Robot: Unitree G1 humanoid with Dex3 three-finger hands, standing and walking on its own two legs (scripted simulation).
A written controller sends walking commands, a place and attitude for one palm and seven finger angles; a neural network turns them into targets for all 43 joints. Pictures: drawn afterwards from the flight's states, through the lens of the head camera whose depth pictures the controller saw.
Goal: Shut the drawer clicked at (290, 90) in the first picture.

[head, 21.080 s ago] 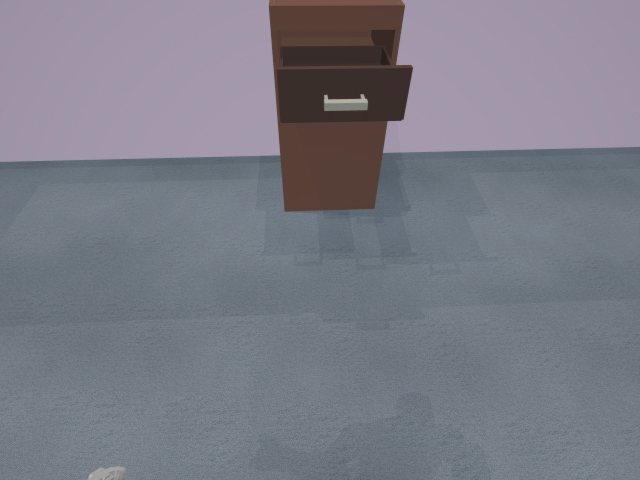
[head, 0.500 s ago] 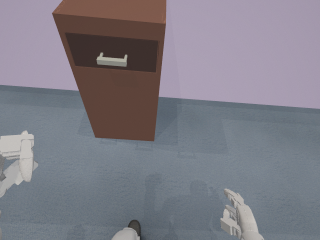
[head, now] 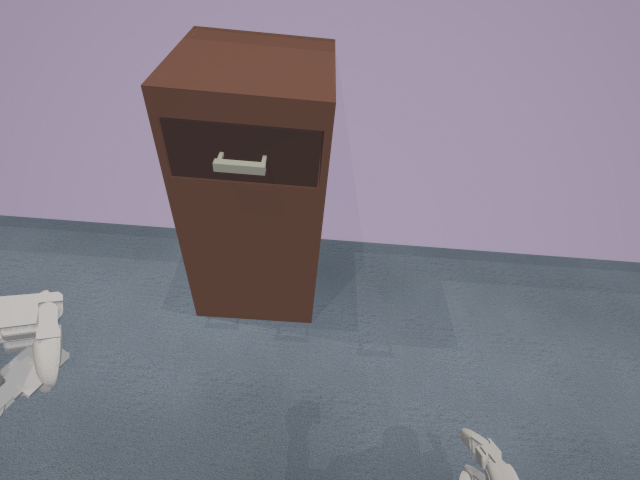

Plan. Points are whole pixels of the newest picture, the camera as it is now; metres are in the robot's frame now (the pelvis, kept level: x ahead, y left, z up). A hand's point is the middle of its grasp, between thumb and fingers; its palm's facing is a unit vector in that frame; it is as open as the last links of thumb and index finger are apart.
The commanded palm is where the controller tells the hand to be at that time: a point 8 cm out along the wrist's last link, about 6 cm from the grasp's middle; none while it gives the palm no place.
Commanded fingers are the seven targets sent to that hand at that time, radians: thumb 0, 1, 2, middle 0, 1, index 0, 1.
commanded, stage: stop stepping back and stand still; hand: left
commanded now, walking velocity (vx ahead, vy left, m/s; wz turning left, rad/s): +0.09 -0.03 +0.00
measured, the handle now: (241, 162) +0.82 +0.24 -0.05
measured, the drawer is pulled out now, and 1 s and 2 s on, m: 0.00 0.00 0.00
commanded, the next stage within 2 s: let the arm hang, fingers relaxed in 0.18 s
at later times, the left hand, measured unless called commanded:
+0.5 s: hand out of the picture +0.08 +0.21 -0.13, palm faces +0.08 -0.96 -0.28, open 3.0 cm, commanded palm none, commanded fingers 0.00 0.90 0.90 -0.92 -1.08 -0.92 -1.08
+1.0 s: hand out of the picture -0.11 +0.17 -0.17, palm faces +0.13 -0.97 -0.19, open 6.7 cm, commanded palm none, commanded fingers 0.00 0.90 0.90 -0.20 -0.30 -0.20 -0.30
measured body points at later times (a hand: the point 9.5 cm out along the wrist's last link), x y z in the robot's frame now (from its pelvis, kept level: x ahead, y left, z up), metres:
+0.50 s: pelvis -0.04 +0.00 -0.01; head -0.05 -0.01 +0.43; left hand +0.08 +0.26 -0.11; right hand +0.08 -0.25 -0.14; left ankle +0.02 +0.13 -0.73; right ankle -0.04 -0.09 -0.73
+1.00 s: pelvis -0.05 +0.00 +0.00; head -0.04 +0.00 +0.45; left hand -0.12 +0.22 -0.16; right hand -0.07 -0.20 -0.16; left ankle +0.02 +0.13 -0.73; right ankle -0.04 -0.09 -0.73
